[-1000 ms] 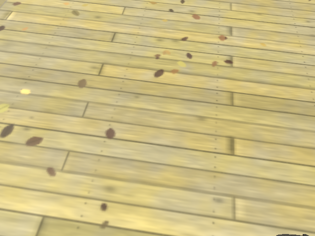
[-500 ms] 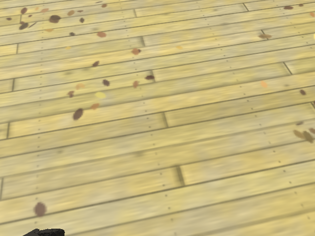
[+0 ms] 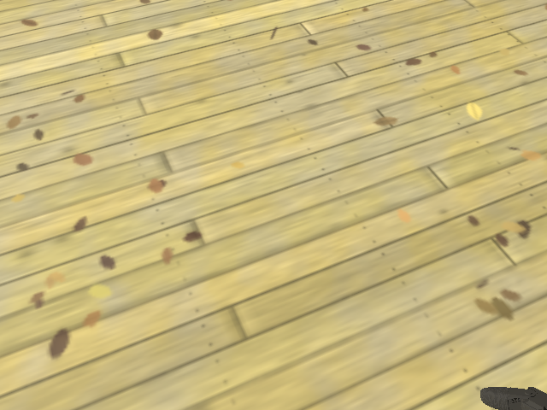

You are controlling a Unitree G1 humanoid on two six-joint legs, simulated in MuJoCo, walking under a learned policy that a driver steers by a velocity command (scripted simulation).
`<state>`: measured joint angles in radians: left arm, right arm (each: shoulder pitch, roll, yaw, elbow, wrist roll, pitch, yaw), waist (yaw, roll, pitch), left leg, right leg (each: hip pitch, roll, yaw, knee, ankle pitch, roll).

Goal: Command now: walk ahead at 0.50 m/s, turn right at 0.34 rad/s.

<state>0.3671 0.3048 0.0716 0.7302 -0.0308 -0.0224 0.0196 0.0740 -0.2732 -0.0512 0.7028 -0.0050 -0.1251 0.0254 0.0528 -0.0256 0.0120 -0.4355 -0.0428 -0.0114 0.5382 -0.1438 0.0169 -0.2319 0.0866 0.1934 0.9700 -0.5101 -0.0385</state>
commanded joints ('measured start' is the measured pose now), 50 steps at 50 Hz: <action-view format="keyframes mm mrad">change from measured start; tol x32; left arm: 1 -44 124 14 -95 8 -24 2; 50 -136 140 19 -50 38 -106 -13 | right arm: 1 212 -129 -43 4 2 11 -1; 50 147 -150 -49 -124 6 67 2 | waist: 1 -125 110 -90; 18 0 115 -73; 20 29 -297 -281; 50 -48 66 -77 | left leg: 1 539 349 -539 -262 -291 187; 16 214 223 -295 -259 10 148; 22 -393 81 -121 667 -333 5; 39 -215 120 33 108 83 32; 43 283 -28 116 25 10 140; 45 826 356 -740 -136 -208 395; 50 357 231 -403 -279 81 271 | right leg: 1 -523 -92 -35 314 84 23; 18 160 -130 -129 -525 418 4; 20 545 -515 425 -642 115 -190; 32 154 -338 -188 -831 567 -142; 43 196 -321 -416 -270 1134 -23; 45 -460 -59 -254 357 -107 74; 50 -432 -214 -100 187 199 47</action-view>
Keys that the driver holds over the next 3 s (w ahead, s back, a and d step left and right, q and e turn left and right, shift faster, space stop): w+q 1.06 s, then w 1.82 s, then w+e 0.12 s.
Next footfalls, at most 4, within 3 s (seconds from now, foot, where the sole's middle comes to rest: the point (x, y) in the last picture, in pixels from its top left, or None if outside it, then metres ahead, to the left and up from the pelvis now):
0.38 right None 0.33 -0.13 -0.76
0.86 left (218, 378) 0.54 0.19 -0.76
1.38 right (245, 258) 0.90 0.16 -0.76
1.90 left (127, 222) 1.01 0.53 -0.76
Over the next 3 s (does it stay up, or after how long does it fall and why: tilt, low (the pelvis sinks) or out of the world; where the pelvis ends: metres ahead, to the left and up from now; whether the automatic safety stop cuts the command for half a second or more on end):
stays up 1.43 0.70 0.00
